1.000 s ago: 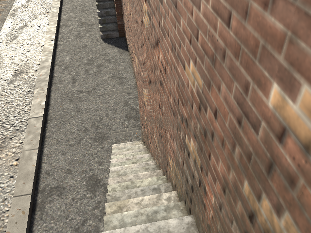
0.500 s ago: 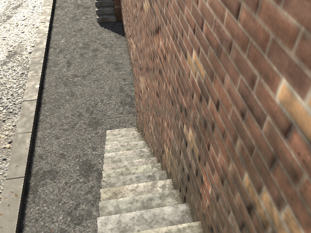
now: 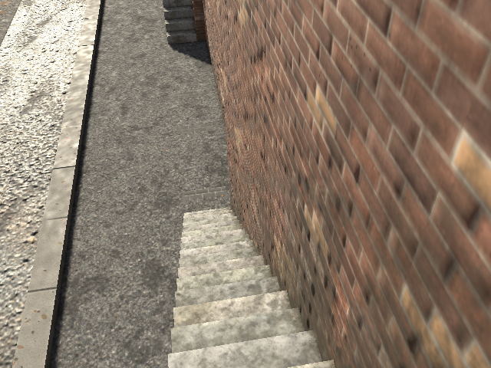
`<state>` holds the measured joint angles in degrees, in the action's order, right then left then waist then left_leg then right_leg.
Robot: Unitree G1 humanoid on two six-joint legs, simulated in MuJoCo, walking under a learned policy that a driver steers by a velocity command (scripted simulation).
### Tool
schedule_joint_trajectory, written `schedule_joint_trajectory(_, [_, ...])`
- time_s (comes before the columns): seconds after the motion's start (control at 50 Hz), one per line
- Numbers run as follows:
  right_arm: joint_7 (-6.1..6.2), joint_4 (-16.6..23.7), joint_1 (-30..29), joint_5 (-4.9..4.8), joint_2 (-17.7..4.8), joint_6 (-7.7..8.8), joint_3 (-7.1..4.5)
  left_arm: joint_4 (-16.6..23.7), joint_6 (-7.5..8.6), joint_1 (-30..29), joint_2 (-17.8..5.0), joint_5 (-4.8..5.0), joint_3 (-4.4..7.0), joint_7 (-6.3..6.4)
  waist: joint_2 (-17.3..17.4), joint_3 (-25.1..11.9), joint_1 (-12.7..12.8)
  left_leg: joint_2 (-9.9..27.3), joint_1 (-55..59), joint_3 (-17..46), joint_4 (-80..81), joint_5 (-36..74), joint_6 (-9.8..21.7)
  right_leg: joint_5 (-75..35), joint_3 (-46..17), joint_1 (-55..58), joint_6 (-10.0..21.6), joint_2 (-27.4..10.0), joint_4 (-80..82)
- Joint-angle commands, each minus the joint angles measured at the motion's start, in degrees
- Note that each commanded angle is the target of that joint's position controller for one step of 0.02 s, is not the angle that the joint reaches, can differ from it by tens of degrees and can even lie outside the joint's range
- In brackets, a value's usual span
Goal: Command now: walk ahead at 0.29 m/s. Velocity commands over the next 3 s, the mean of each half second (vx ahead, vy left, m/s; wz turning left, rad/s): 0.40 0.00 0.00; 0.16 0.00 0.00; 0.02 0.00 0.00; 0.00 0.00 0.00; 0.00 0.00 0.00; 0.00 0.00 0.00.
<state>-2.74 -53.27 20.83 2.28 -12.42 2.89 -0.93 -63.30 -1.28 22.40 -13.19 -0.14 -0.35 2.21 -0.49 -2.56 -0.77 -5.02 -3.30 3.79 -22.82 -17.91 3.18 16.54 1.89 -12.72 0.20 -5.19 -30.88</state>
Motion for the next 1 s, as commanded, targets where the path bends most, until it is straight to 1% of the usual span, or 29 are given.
schedule_joint_trajectory(0.02, [0.95, 2.71, 2.43, 0.35, -8.98, -0.08, -2.97, 3.94, 1.98, -2.59, -7.08, 0.23, 1.88, -0.02, 3.65, 11.66, -0.64, 13.59, -3.27, 14.14, 4.69, -7.18, 8.49, 4.98, 1.18, -9.97, 2.35, 0.38, -1.06])
schedule_joint_trajectory(0.1, [2.21, 4.08, 3.68, 0.78, -7.54, -0.76, -2.85, 3.90, 3.64, 1.42, -8.11, 0.90, 3.02, -0.11, -3.65, 7.60, 0.72, 4.62, -7.30, 4.78, -10.95, 5.52, 3.13, -11.36, -3.24, -0.65, 4.59, 0.99, 1.04])
schedule_joint_trajectory(0.16, [2.95, 7.61, -2.88, 0.22, -4.34, -1.00, -2.27, 1.06, 3.32, 13.10, -12.05, 0.98, 4.63, 0.68, -12.63, 8.22, 5.48, -0.60, -33.63, -3.88, -30.67, -16.86, -1.66, -15.36, -25.30, 15.28, 14.24, -12.21, 9.52])
schedule_joint_trajectory(0.24, [0.03, 5.82, -6.66, -0.34, -6.24, 0.32, -2.60, 4.36, 3.47, 6.77, -9.42, -1.08, 5.33, 0.52, -5.89, 11.28, 4.90, 7.06, -36.97, -0.61, -38.28, -4.88, -2.51, -0.65, -22.52, 6.42, 14.83, -13.87, 9.83])
schedule_joint_trajectory(0.26, [0.93, 10.18, -15.02, -0.76, -1.51, 2.64, -0.55, 6.18, 6.85, 6.35, -0.53, -12.00, 2.18, -2.82, -1.57, 7.80, 5.86, 6.39, -35.23, -0.20, -51.52, -5.97, 0.08, 17.63, -17.16, -5.76, 15.84, -11.00, 11.64])
schedule_joint_trajectory(0.28, [0.96, 10.22, -10.72, -1.11, -0.88, 3.10, -0.12, 6.94, 9.26, 4.73, -0.45, -11.84, 2.18, -3.40, -3.61, 7.91, 3.73, 5.51, -37.00, -0.93, -56.04, -2.54, 2.13, 19.55, -15.13, -9.44, 16.17, -9.83, 9.27])
schedule_joint_trajectory(0.32, [1.16, 10.62, -6.40, 2.70, -3.24, 2.62, -0.49, 11.25, 11.23, -6.75, 3.96, -10.13, 0.24, -2.33, -1.37, 4.42, -0.52, 8.99, -31.64, 4.14, -36.04, 27.19, 2.03, 12.52, -5.86, -17.28, 10.59, -3.37, -2.51])
schedule_joint_trajectory(0.4, [0.58, 10.12, -6.31, 0.74, -2.76, 2.09, -0.46, 9.44, 10.04, 4.53, -1.26, -7.96, 0.86, -0.92, 0.20, 4.17, 3.68, 4.81, -14.69, -8.62, -21.10, 47.18, -3.16, 24.24, -1.96, -30.64, 7.34, 1.24, -14.49])
schedule_joint_trajectory(0.42, [-2.30, 10.06, -8.30, -1.04, 0.56, 1.00, 0.38, 5.73, 7.96, 7.80, -3.34, 4.35, 3.22, 1.71, -0.30, 8.26, 4.10, 2.20, -10.41, -8.22, -8.48, 49.58, -3.07, 17.93, -2.12, -23.07, 8.59, 1.12, -16.77])
schedule_joint_trajectory(0.44, [-3.40, 9.93, -10.64, -2.36, 0.64, -0.22, 0.14, 5.81, 5.64, 9.96, -4.15, 3.91, 3.34, 3.05, -1.00, 8.21, 7.34, 2.64, -9.10, -7.57, -5.15, 46.53, -3.22, 15.83, -3.36, -20.49, 9.31, -0.39, -19.21])
schedule_joint_trajectory(0.46, [-0.97, 9.45, -9.44, 1.07, -2.95, 1.34, -1.24, 5.65, 5.55, 14.26, -2.81, -10.05, 1.09, -2.10, -5.44, 10.50, 5.87, 4.26, -6.40, -10.55, -18.78, 28.92, -4.29, 32.57, -11.03, -29.06, 8.78, -5.35, -16.83])
schedule_joint_trajectory(0.48, [-0.16, 7.54, -0.68, 1.38, -7.30, 1.82, -3.07, 7.68, 6.79, 9.33, -3.65, -10.57, 2.12, -4.32, -5.66, 9.91, 1.29, 1.80, -1.12, -13.13, -25.41, 23.67, -3.06, 22.95, -8.56, -31.25, 8.88, -3.15, -26.47])
schedule_joint_trajectory(0.5, [1.22, 1.75, 7.47, 2.00, -10.58, 1.73, -4.28, 9.64, 7.04, 2.16, -4.84, -5.78, 2.81, -5.51, 2.94, 10.57, -4.89, 4.72, -8.77, -8.64, 6.24, 22.46, -2.62, 19.26, -4.67, -16.02, 6.76, 2.27, -44.83])
schedule_joint_trajectory(0.52, [-0.65, 1.59, 8.43, 1.50, -3.44, 1.91, -2.48, 5.72, 4.01, 12.12, -6.67, 3.56, 5.48, -0.97, 6.16, 6.08, -1.06, 10.61, 3.99, -2.56, 23.08, 50.13, -0.04, 12.71, 2.68, -16.30, 9.18, 6.43, -61.04])
schedule_joint_trajectory(0.54, [-0.62, -4.03, 24.58, 6.07, -11.21, 1.76, -4.53, 6.03, 4.73, 5.47, 0.58, -7.52, 0.29, -7.84, 10.62, 3.10, -11.19, 17.78, 23.29, -5.02, 5.23, 54.37, 8.01, 29.07, -9.63, -32.10, 4.42, 11.97, -90.01])
schedule_joint_trajectory(0.56, [-1.27, -1.94, 25.40, 1.23, -19.76, 3.35, -5.57, 6.84, 6.04, 14.04, 7.81, -4.81, 1.72, -8.89, 19.56, -11.09, -2.32, 27.31, 35.90, 6.53, -22.20, 107.43, 19.83, 31.16, -10.58, -48.73, 1.82, 15.07, -104.04])
schedule_joint_trajectory(0.58, [-1.28, -3.48, 24.72, 4.19, -19.57, 4.40, -5.65, 12.14, 6.28, 10.03, 2.18, -1.40, 2.79, -8.98, 7.50, -12.61, -4.13, 34.74, 37.87, 12.04, -22.98, 117.73, 22.79, 26.64, -14.64, -59.06, -2.35, 14.05, -107.37])
schedule_joint_trajectory(0.6, [-1.50, -1.49, 19.01, -1.34, -14.00, 1.93, -5.67, 11.88, 5.29, 2.40, -6.52, 4.41, 5.39, -0.07, 0.10, -4.90, -4.97, 35.65, 24.62, 14.33, -12.12, 78.14, 19.72, 21.11, -6.20, -60.38, 1.60, 8.00, -93.08])
schedule_joint_trajectory(0.64, [-0.86, -0.53, 6.69, 0.02, -5.88, 2.62, -1.95, 9.87, 1.37, -1.63, -3.58, 1.11, 4.83, 4.00, 3.13, 8.83, 0.20, 29.96, 1.29, 11.40, -3.76, 47.55, 15.02, 9.57, -9.50, -54.74, -1.51, 4.99, -71.66])
schedule_joint_trajectory(0.66, [0.14, 0.05, 6.64, 1.75, -6.67, 4.37, -0.54, 9.16, 3.12, 10.62, 7.00, -5.17, 0.67, -3.46, 12.45, 13.35, 6.16, 24.40, -11.22, 7.31, -9.48, 55.33, 12.01, -1.71, -12.57, -55.96, 0.75, 2.67, -81.22])
schedule_joint_trajectory(0.68, [1.10, -0.53, 5.41, 0.89, -1.48, 4.38, 0.17, 6.98, 3.98, 12.42, 5.61, -3.79, 1.89, -6.56, 1.24, 12.64, 5.75, 24.30, -22.38, 5.61, -5.79, 56.44, 12.46, -14.02, -10.23, -48.73, -0.04, 1.66, -66.04])
schedule_joint_trajectory(0.72, [2.89, -0.35, 0.79, 2.21, -4.11, 5.66, 0.45, 8.88, 3.48, 8.22, 8.13, -4.38, 0.57, -10.97, 0.66, 5.58, 7.38, 14.22, -32.83, -3.18, -9.88, 39.55, 9.21, -29.44, -2.67, -33.21, -0.17, 0.54, -46.18])
schedule_joint_trajectory(0.74, [1.98, -3.13, 1.61, -1.96, -4.72, 4.14, 0.68, 5.32, 1.44, 3.35, 2.56, -1.22, 3.13, -2.96, -3.91, -0.23, 7.53, 17.03, -32.93, 0.44, -4.61, 39.95, 8.81, -34.85, -0.40, -11.35, -0.37, 1.57, -33.29])
schedule_joint_trajectory(0.8, [2.12, -7.07, 6.65, -3.14, -5.86, 4.08, 0.43, 7.43, 0.30, -8.82, -0.94, -0.80, 3.18, 1.59, 8.99, 6.09, -0.34, 14.51, -10.45, 1.51, -7.75, 20.78, 7.62, -37.38, -2.37, -27.63, 0.42, -0.21, -19.13])
schedule_joint_trajectory(0.82, [4.41, -3.96, 4.96, 1.25, -6.83, 4.17, 0.29, 11.72, 0.28, -10.69, -0.30, -10.46, 0.73, -6.74, 7.33, 18.47, -0.06, 17.72, -10.40, 4.60, -21.33, 12.72, 4.80, -42.23, -12.35, -43.79, 1.33, -1.41, -20.13])
schedule_joint_trajectory(0.84, [5.92, -5.39, 8.82, 0.80, -4.95, 3.57, 0.49, 10.61, 1.01, -8.84, 0.97, -11.08, 1.00, -9.70, -0.64, 10.65, -2.86, 15.80, -4.17, 1.21, -24.38, 8.10, 4.90, -44.13, -7.79, -43.97, 1.86, 0.06, -4.12])
schedule_joint_trajectory(0.9, [3.90, -7.57, 12.64, 3.16, -5.80, 1.97, 1.32, 13.20, 0.62, -9.71, 3.54, -7.44, -0.75, -10.69, 4.61, 10.10, -3.60, 15.70, -28.84, 4.22, -24.86, -9.29, 7.14, -43.83, -1.92, -15.46, 1.97, 1.01, -5.06])
schedule_joint_trajectory(0.96, [4.16, -5.99, 10.73, 0.30, -6.78, 1.77, 0.82, 16.51, 1.39, -12.66, 0.38, -5.89, -1.35, -10.68, 1.10, 10.74, -6.07, 14.75, -20.76, 8.22, -31.58, -7.46, 6.62, -41.46, -3.86, -13.57, -0.37, -0.72, 13.14])
schedule_joint_trajectory(1.0, [2.60, -5.81, 8.85, 1.69, -11.41, 0.41, 0.27, 14.11, 3.11, 2.84, -3.53, -4.74, 0.86, -9.71, -1.21, 4.96, 1.55, 11.67, -26.21, 6.80, -48.17, -10.74, 2.86, -43.67, 0.09, 9.68, 2.19, 0.94, 18.32])
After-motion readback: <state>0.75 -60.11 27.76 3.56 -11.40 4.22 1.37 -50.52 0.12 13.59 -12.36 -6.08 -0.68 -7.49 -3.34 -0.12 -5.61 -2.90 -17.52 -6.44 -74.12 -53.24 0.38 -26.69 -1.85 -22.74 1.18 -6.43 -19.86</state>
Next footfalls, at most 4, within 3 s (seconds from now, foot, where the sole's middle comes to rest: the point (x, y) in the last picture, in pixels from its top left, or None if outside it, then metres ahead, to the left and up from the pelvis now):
0.52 left None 0.24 0.08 -0.97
1.02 right None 0.50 -0.17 -1.16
1.34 left None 0.50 0.06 -1.16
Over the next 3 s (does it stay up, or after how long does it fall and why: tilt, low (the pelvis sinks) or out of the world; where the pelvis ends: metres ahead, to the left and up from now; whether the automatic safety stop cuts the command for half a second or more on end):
stays up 0.46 0.01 -0.41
